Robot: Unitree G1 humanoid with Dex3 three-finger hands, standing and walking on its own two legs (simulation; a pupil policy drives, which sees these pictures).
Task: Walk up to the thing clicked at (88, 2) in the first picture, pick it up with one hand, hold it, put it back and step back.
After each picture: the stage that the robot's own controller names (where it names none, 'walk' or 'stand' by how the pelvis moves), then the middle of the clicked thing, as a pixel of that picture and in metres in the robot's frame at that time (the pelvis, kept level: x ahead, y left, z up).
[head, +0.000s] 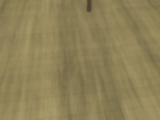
stand; (89, 3) +2.19 -0.10 -0.65
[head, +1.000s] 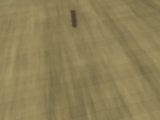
walk; (73, 19) +2.04 +0.24 -0.64
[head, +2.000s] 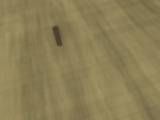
walk; (57, 36) +1.41 +0.40 -0.65
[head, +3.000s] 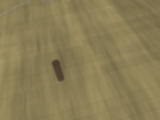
walk; (58, 71) +0.96 +0.32 -0.65
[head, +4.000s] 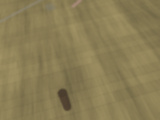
walk; (65, 100) +0.63 +0.22 -0.64
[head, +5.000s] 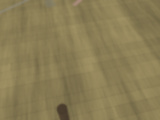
stand; (63, 115) +0.47 +0.17 -0.63
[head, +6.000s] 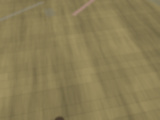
stand; out of the picture +0.42 +0.17 -0.65
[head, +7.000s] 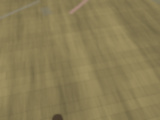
stand; out of the picture +0.43 +0.18 -0.65
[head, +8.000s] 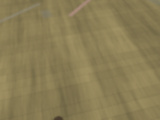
stand; out of the picture +0.43 +0.18 -0.66
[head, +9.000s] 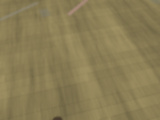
stand; out of the picture +0.42 +0.19 -0.66
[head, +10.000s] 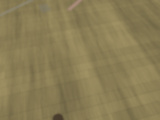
go down; out of the picture +0.42 +0.18 -0.65
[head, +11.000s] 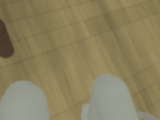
go down; (0, 41) +0.48 +0.26 -0.24
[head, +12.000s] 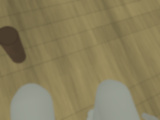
approach; (14, 48) +0.48 +0.25 -0.26
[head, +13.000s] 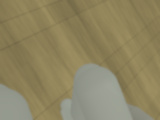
close in; out of the picture +0.46 +0.30 -0.16
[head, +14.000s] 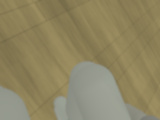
close; out of the picture +0.45 +0.31 -0.16
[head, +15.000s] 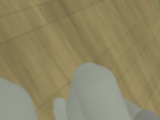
lift; out of the picture +0.41 +0.29 -0.16
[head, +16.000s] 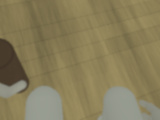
lift; (10, 72) +0.34 +0.24 -0.02
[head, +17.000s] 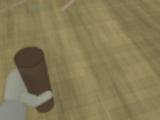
hold; (38, 85) +0.32 +0.15 +0.08
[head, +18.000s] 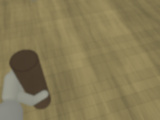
hold; (34, 84) +0.33 +0.17 +0.04
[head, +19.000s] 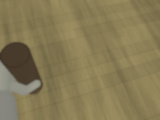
crouch; (26, 73) +0.37 +0.18 -0.01
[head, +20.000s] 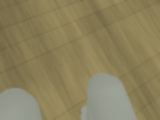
lower; out of the picture +0.49 +0.29 -0.05
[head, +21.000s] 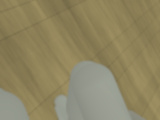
lower; out of the picture +0.45 +0.31 -0.15
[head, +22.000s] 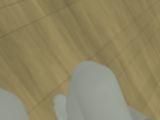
lower; out of the picture +0.45 +0.33 -0.16
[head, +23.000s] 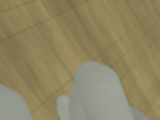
lower; out of the picture +0.43 +0.33 -0.16
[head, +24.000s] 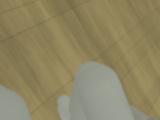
lower; out of the picture +0.44 +0.31 -0.15
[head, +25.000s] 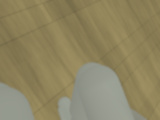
open; out of the picture +0.45 +0.30 -0.17
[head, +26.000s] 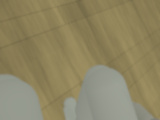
stand; out of the picture +0.45 +0.28 -0.18
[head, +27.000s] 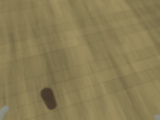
stand; (49, 99) +0.44 +0.19 -0.51
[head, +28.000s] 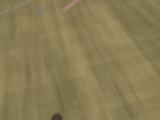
stand; out of the picture +0.43 +0.18 -0.60
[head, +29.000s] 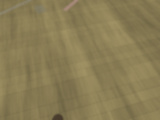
stand; out of the picture +0.42 +0.17 -0.60
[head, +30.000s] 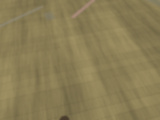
stand; out of the picture +0.44 +0.16 -0.65
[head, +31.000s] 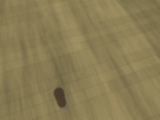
walk; (60, 98) +0.49 +0.15 -0.63
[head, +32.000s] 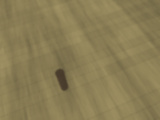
walk; (62, 80) +0.70 +0.23 -0.64
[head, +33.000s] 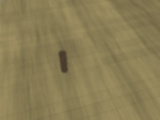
stand; (63, 62) +1.02 +0.19 -0.63
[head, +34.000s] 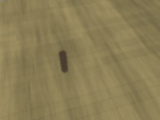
stand; (63, 62) +1.02 +0.20 -0.65
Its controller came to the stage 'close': yes
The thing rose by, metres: 0.69
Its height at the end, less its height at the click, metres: +0.00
